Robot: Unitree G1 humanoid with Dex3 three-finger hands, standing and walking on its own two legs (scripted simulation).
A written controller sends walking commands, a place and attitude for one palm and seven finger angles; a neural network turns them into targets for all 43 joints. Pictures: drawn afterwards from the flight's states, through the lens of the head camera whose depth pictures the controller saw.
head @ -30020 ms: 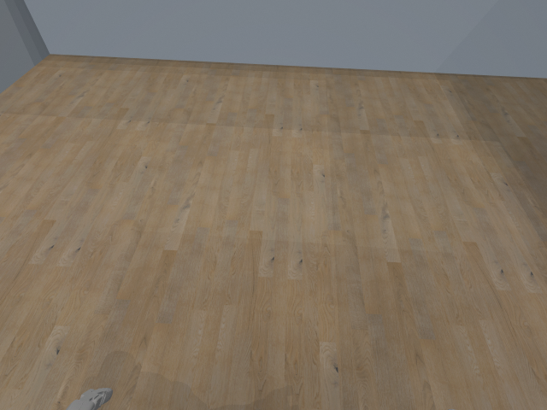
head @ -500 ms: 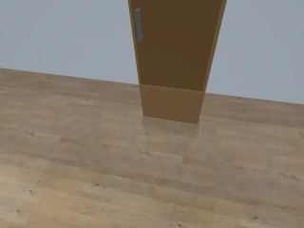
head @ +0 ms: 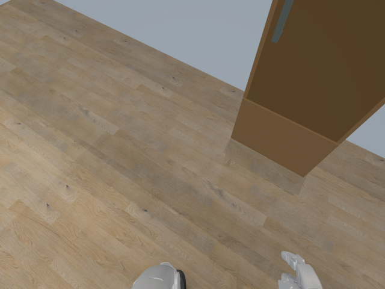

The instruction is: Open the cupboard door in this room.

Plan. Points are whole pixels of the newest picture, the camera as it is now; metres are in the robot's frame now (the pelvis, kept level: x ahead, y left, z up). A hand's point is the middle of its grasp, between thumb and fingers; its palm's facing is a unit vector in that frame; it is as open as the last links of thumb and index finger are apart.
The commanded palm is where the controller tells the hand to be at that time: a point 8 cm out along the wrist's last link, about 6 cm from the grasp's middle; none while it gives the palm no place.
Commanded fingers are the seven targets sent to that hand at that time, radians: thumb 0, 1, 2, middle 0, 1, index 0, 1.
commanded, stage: turn to face it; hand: left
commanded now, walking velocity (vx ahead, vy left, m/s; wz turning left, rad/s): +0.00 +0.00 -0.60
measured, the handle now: (285, 14) +0.86 -0.18 +0.07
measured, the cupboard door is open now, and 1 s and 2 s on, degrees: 0 0 0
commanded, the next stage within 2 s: take the last steps up to it in 0.76 s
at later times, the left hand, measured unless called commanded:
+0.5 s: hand (145, 234) +0.23 +0.14 -0.15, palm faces -0.22 -0.95 -0.23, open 7.4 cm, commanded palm none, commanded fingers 0.00 0.90 0.90 -0.20 -0.30 -0.20 -0.30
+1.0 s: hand (156, 228) +0.24 +0.12 -0.14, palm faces -0.34 -0.92 -0.21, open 7.4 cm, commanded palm none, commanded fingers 0.00 0.90 0.90 -0.20 -0.30 -0.20 -0.30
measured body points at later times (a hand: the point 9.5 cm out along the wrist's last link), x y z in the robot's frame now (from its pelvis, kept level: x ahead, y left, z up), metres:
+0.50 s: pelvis +0.10 -0.03 +0.01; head +0.14 -0.04 +0.45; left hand +0.24 +0.19 -0.13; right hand +0.07 -0.29 -0.14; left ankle +0.05 +0.06 -0.72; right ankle +0.12 -0.14 -0.70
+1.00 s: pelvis +0.11 -0.04 +0.02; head +0.13 -0.04 +0.47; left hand +0.26 +0.17 -0.13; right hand +0.08 -0.29 -0.12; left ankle +0.15 +0.09 -0.70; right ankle +0.12 -0.14 -0.72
